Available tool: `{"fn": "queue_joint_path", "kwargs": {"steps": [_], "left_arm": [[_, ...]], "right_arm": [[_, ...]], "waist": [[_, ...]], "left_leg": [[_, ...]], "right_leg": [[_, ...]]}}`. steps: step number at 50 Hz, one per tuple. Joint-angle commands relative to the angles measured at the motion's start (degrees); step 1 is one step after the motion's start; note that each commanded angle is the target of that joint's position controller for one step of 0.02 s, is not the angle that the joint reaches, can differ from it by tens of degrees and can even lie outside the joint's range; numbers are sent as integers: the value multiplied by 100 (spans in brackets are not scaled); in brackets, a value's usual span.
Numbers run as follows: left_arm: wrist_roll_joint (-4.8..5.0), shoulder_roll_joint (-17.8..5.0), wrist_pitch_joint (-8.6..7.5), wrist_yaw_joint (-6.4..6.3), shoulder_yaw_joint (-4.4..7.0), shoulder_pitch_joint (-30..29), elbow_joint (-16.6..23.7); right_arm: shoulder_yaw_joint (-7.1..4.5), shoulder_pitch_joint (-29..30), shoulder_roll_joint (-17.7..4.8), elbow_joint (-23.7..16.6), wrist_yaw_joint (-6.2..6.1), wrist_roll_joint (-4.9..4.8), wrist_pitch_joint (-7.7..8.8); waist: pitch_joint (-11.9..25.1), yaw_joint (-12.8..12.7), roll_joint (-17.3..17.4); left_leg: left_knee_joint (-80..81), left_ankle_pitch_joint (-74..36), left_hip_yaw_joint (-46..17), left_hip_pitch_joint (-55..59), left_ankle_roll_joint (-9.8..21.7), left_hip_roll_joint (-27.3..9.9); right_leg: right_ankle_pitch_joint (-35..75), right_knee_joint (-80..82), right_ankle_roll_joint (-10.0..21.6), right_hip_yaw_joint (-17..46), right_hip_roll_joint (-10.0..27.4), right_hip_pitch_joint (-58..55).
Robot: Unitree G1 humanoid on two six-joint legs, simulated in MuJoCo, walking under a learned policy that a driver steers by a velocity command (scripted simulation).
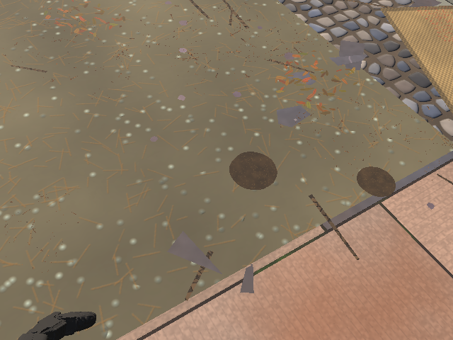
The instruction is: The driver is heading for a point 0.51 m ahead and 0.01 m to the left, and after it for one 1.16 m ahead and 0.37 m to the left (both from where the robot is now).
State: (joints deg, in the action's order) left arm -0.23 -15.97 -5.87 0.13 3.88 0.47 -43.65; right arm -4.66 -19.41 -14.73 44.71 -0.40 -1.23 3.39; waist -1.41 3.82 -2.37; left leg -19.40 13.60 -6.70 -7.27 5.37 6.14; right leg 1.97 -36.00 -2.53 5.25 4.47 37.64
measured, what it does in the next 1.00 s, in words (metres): walks ahead, turning left: right foot, then left foot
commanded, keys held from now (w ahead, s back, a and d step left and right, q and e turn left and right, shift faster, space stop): w+q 0.26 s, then q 0.02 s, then no key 0.72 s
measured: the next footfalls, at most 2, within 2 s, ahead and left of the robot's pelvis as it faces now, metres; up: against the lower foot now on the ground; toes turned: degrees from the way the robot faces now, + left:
right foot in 0.14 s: +0.28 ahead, -0.14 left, +0.00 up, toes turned +9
left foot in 0.60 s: +0.39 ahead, +0.15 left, +0.00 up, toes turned +15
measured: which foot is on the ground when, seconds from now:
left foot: down 0.00-0.16, up 0.18-0.58, down 0.60-1.00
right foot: up 0.00-0.12, down 0.14-0.60, up 0.62-0.86, down 0.88-1.00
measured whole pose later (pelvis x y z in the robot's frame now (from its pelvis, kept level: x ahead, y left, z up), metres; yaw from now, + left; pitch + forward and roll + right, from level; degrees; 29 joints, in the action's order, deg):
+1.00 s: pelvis +0.34 +0.01 -0.01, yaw +16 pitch +0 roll +1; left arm -1.4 -13.9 0.2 -1.0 1.3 12.3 -52.4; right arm -2.3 -9.0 -12.5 45.6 -0.7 1.0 -0.3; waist -0.2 -0.2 0.5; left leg -29.4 10.7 -0.1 -18.5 0.6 1.3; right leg -18.0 -32.2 -1.9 -0.2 2.8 13.9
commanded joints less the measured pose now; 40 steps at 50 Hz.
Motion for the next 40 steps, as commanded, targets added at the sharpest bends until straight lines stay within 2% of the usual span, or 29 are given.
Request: {"fn": "queue_joint_path", "kwargs": {"steps": [1, 3, 5, 6, 7, 8, 9, 10, 11, 12, 13, 14, 15, 16, 18, 22, 24, 26, 28, 29, 30, 31, 32, 33, 34, 35, 36, 37, 40], "left_arm": [[60, -384, -123, 73, 54, -680, 570], [67, -515, -182, 124, 87, -706, 637], [80, -636, -246, 146, 135, -463, 617], [69, -715, -279, 131, 187, -42, 514], [-3, -905, -310, 98, 274, 610, 385], [-79, -1250, -297, 45, 357, 1592, 307], [-104, -1525, -212, 84, 432, 2021, 88], [35, -959, -176, 104, 300, 1876, 201], [53, -623, -125, 71, 210, 1618, 274], [-4, -576, -77, 65, 165, 1306, 303], [-37, -493, -54, 63, 138, 1136, 260], [-89, -445, -65, 49, 108, 1010, 247], [-87, -423, -91, 59, 105, 975, 202], [-70, -450, -119, 73, 109, 979, 143], [-48, -671, -133, 68, 170, 983, 31], [64, -842, 36, -10, 199, 907, -76], [109, -891, 101, -22, 193, 1096, -187], [169, -978, 158, -21, 201, 1180, -272], [247, -1000, 201, -33, 193, 1071, -307], [217, -856, 195, -29, 144, 1252, -378], [32, -613, 155, -23, 38, 1400, -311], [-144, -169, 137, 30, -163, 1872, -273], [-71, -320, 218, 74, -165, 2025, -393], [112, -608, 312, 86, -100, 1733, -348], [128, -689, 400, 26, -60, 1409, -342], [66, -713, 500, -43, -31, 1265, -352], [43, -680, 600, -91, -28, 1339, -397], [29, -589, 651, -123, -46, 1466, -458], [11, -398, 679, -166, -87, 1530, -577]], "right_arm": [[-241, -185, -951, -257, -49, -36, 39], [-234, -269, -919, -237, -79, -42, -5], [-249, -203, -953, -270, -112, -23, -53], [-230, -87, -908, -321, -113, -22, -73], [-159, 34, -722, -411, -91, 1, -64], [-41, 72, -447, -573, -72, 115, -46], [41, -838, -158, -681, -69, -89, 2], [-44, -796, -776, -521, -85, -150, -7], [-122, -163, -1059, -604, -73, -106, -41], [-125, 158, -1006, -676, -78, -44, -68], [-141, 354, -924, -749, -59, 24, -68], [-152, 311, -819, -774, -32, -10, -101], [-138, 247, -696, -776, -32, -35, -137], [-117, 210, -568, -800, -46, -24, -173], [-60, 350, -406, -925, -70, 38, -204], [57, 768, -256, -999, 49, 71, -173], [57, 1098, -306, -1081, 117, 78, -151], [18, 1271, -430, -1177, 160, 99, -134], [-46, 1016, -542, -1103, 170, 143, -109], [-129, 741, -754, -998, 125, 189, -104], [-227, 362, -1207, -997, 49, 281, -113], [-135, 365, -1230, -1084, -12, 423, -154], [44, 386, -724, -1028, 26, 305, -173], [61, 556, -588, -936, 94, 215, -186], [53, 849, -621, -914, 118, 192, -187], [63, 1144, -633, -914, 113, 192, -200], [48, 1416, -701, -923, 102, 208, -227], [14, 1550, -769, -908, 91, 251, -248], [39, 1579, -614, -781, 38, 275, -254]], "waist": [[53, 66, 768], [78, 41, 799], [137, -120, 982], [291, -358, 1050], [772, -684, 966], [1645, -1067, 343], [2277, -624, -1750], [1841, -732, -1107], [1094, -875, -510], [622, -757, -66], [303, -642, -19], [167, -486, -185], [130, -415, -289], [138, -346, -302], [211, -283, -273], [511, -401, -311], [551, -538, -320], [539, -544, -365], [612, -308, -330], [773, -217, -139], [1289, -154, 493], [1785, -386, 1630], [2301, -367, 1366], [1905, -310, 1208], [1415, -324, 885], [1101, -403, 798], [928, -560, 905], [861, -647, 969], [953, -610, 1015]], "left_leg": [[357, -1080, -1049, -363, 697, -1271], [13, -1040, -1387, 30, 655, -1404], [-328, -1312, -1670, 238, 583, -1486], [-639, -1676, -1672, 208, 491, -1358], [-1435, -1971, -1458, -71, 308, -1044], [-3076, -1017, -944, -936, 68, -649], [-4828, 2067, -400, -3073, -300, 58], [-5567, 1954, -573, -3747, -345, -452], [-5699, 1393, -415, -3897, -380, -651], [-5567, 972, -216, -3669, -408, -858], [-5297, 711, -200, -3522, -405, -1019], [-5136, 604, -179, -3206, -415, -1137], [-4961, 645, -84, -2999, -453, -1136], [-4768, 745, 11, -2899, -514, -1088], [-4129, 569, 125, -2917, -623, -1034], [-2523, -815, 495, -2159, -618, -942], [-1971, -1106, 583, -1926, -574, -841], [-1539, -960, 589, -1802, -457, -778], [-747, -1314, 705, -1173, -252, -630], [-392, -1965, 681, -499, -94, -596], [-698, -4464, -172, 602, 225, -1486], [-934, -6353, -1671, 1755, 1278, -2806], [-928, -5953, -1833, 1653, 1643, -2964], [-630, -4579, -1598, 1280, 1528, -2628], [-435, -3675, -1336, 813, 1191, -2319], [-271, -3131, -1126, 265, 972, -2157], [-125, -2824, -816, -371, 826, -1958], [-19, -2537, -625, -787, 771, -1836], [101, -1591, -422, -1057, 726, -1709]], "right_leg": [[391, 570, 48, -225, -367, -650], [55, 833, 133, -141, -414, -684], [-480, 949, 267, -159, -462, -1015], [-495, 1156, 387, -276, -525, -1589], [-371, 1150, 611, -142, -279, -2705], [-560, 981, 976, 839, 735, -4322], [-1731, 1496, 1865, 3548, 1956, -6088], [-2913, 1751, 1699, 3851, 1981, -5830], [-2861, 1858, 1447, 2897, 1743, -5076], [-2162, 1994, 1321, 2167, 1506, -4250], [-1596, 2138, 1297, 1684, 1303, -3665], [-841, 2235, 1252, 1193, 1147, -3243], [-1, 2282, 1290, 826, 1025, -3004], [1002, 2246, 1374, 503, 991, -2884], [2342, 2204, 1502, 62, 1024, -2884], [2470, 2192, 1380, -721, 776, -2842], [2202, 2075, 1301, -764, 781, -3028], [1993, 1804, 1221, -645, 901, -3264], [1718, 1247, 1015, -641, 828, -3264], [1535, 710, 808, -744, 567, -3101], [209, -285, 456, -1034, 219, -2471], [-3619, -1786, 69, -898, -300, -1138], [-4458, -2266, -54, -178, -92, -1129], [-4286, -2386, -115, -197, -12, -844], [-4032, -2277, -129, -237, 65, -709], [-3747, -2017, -181, -218, 120, -822], [-3494, -1740, -249, -298, 85, -1263], [-3194, -1455, -282, -407, -6, -1638], [-2340, -663, -197, -528, -105, -2275]]}}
